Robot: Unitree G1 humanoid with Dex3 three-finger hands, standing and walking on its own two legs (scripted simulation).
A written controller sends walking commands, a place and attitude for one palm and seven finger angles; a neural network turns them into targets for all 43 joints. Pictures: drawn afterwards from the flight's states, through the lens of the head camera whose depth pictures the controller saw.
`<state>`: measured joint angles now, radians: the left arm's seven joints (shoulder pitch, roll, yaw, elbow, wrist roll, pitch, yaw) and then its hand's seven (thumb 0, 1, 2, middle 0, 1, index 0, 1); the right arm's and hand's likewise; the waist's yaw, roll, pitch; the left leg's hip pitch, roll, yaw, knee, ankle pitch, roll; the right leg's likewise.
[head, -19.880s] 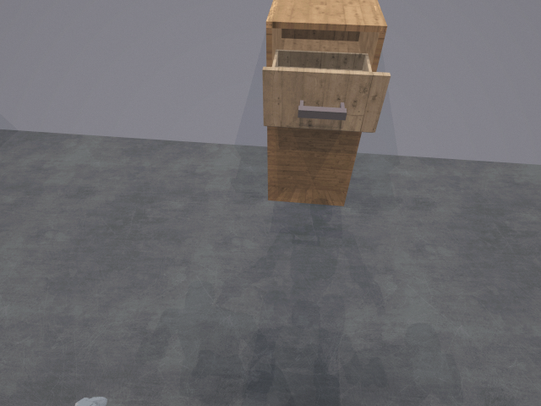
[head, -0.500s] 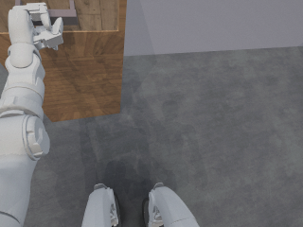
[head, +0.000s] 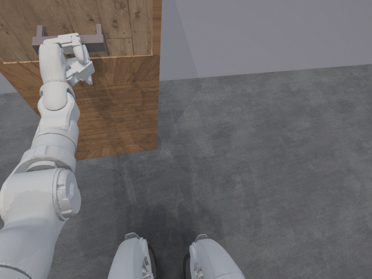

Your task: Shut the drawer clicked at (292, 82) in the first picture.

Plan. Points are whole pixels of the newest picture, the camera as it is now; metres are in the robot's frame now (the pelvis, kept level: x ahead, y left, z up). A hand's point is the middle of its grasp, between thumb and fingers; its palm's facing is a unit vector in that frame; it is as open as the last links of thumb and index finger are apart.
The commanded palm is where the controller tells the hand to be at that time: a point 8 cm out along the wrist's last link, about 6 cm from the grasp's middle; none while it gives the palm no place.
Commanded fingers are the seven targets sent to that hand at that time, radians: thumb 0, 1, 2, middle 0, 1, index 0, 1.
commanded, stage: pull the fist back off the drawer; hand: left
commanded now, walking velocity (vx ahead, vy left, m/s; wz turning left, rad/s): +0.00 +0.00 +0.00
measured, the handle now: (70, 37) +0.62 +0.19 +0.07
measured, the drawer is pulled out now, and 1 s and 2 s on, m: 0.00 0.00 0.00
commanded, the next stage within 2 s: draw the hand back to the body in 0.08 s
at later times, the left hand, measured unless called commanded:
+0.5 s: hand (66, 84) +0.46 +0.17 +0.12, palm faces +0.14 -0.99 -0.05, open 3.3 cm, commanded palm +0.41 +0.21 +0.13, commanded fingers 0.00 0.90 0.90 -1.40 -1.60 -1.40 -1.60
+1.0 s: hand (6, 139) +0.32 +0.19 +0.19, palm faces +0.29 -0.92 -0.28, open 3.3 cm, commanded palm +0.27 +0.24 +0.21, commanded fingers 0.00 0.90 0.90 -1.40 -1.60 -1.40 -1.60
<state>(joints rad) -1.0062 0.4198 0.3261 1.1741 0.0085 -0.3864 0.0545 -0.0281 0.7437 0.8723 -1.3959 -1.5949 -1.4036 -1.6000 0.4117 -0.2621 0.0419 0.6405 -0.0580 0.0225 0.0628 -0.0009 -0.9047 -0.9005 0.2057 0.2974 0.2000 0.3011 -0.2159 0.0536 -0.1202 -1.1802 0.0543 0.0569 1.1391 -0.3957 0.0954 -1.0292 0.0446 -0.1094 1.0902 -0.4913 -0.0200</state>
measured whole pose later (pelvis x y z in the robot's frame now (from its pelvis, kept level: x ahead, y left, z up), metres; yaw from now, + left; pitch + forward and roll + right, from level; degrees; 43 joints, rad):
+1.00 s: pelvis +0.06 -0.03 +0.10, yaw +3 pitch -1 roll +0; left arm 0.13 0.31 0.13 0.00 -0.09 -0.04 0.09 0.01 0.89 0.90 -1.40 -1.59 -1.40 -1.60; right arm 0.15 -0.25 0.05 0.56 0.04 0.03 -0.07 0.01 -0.90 -0.90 0.20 0.30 0.20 0.30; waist 0.03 0.06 -0.01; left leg -0.24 0.00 0.08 0.48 -0.24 0.04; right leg -0.12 0.03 -0.06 0.45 -0.33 -0.05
